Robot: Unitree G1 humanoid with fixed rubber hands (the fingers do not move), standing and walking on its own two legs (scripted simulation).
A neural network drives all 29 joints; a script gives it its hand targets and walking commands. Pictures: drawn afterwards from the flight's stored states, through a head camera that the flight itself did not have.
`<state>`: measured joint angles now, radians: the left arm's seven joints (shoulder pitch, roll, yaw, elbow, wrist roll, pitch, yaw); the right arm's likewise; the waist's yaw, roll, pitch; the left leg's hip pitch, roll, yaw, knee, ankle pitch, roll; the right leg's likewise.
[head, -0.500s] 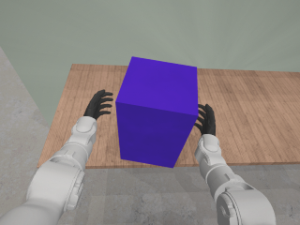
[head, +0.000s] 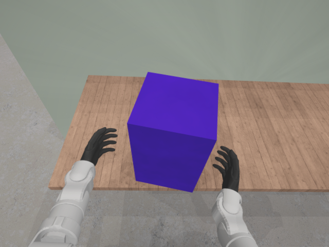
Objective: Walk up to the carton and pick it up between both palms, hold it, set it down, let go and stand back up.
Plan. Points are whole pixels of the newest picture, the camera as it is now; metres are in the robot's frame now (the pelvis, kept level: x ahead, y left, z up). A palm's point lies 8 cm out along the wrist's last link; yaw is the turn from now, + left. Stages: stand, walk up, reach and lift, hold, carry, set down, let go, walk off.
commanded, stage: set down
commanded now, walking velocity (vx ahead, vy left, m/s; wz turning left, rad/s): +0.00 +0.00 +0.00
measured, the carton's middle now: (172, 138) +0.41 -0.01 +0.00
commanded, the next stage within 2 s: none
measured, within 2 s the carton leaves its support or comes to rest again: neither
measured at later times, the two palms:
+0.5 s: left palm (75, 195) +0.25 +0.22 +0.00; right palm (240, 212) +0.21 -0.16 +0.00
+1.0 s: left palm (62, 219) +0.20 +0.23 -0.01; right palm (244, 227) +0.18 -0.17 -0.01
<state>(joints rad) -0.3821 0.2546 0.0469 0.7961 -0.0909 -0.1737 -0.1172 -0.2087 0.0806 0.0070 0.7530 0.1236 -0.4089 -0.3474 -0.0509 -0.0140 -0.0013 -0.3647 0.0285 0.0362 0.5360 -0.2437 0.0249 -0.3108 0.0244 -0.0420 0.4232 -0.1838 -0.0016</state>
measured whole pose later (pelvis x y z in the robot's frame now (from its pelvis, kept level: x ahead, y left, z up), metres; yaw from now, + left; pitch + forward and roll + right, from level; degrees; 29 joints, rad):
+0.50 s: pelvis +0.01 +0.00 +0.00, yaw +0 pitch -2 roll -2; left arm 0.07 0.31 -0.03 0.41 -0.19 -0.16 -0.15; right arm 0.20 0.07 0.05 0.42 0.11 -0.39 -0.31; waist -0.01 -0.02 0.05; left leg -0.19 0.02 0.04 0.49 -0.25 0.02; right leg -0.15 0.02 -0.03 0.38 -0.20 0.00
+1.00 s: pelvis +0.02 +0.00 +0.00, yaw -1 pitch -6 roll -1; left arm 0.30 0.36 -0.05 0.25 -0.23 -0.19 -0.17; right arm 0.41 0.04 0.07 0.24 0.15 -0.33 -0.25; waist 0.03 -0.01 0.11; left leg -0.08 0.01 0.06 0.45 -0.27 0.03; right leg -0.05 0.01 -0.01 0.37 -0.22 0.00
